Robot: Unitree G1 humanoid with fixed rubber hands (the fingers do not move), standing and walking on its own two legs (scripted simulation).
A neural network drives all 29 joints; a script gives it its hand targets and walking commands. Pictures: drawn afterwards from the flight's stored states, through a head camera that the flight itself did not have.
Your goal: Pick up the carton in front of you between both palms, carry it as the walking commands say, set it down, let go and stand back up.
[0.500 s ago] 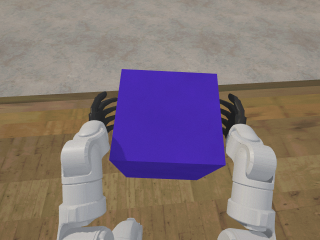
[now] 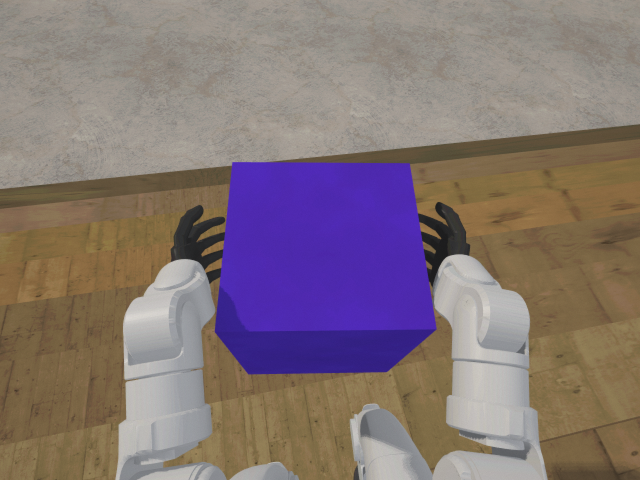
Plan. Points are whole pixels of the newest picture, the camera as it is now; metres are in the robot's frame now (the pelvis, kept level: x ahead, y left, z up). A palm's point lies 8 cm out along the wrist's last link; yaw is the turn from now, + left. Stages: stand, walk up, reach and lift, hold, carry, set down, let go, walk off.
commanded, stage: carry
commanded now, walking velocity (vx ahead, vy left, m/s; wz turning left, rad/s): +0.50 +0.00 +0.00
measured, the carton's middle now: (319, 280) +0.36 -0.02 -0.01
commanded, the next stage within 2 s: none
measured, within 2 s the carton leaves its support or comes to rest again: neither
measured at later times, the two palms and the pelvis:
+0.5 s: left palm (177, 166) +0.65 +0.23 -0.10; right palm (335, 154) +0.69 -0.07 -0.10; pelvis +0.35 +0.03 -0.19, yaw +2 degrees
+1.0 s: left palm (216, 109) +1.03 +0.22 -0.28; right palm (325, 108) +1.03 -0.09 -0.27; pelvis +0.71 +0.07 -0.35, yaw +2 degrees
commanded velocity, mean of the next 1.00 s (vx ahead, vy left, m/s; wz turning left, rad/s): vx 0.50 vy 0.00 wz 0.00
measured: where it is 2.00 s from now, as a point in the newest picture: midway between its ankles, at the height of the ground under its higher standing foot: (283, 234)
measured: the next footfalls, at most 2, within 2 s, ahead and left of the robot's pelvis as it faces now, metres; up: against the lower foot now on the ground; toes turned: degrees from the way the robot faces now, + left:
right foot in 0.26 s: +0.30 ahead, +0.01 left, -0.15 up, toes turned +3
left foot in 0.64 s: +0.59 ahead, +0.17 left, -0.30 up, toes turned +2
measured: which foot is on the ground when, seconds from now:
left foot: down 0.00-0.24, up 0.26-0.62, down 0.64-1.00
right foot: up 0.00-0.24, down 0.26-0.66, up 0.68-1.00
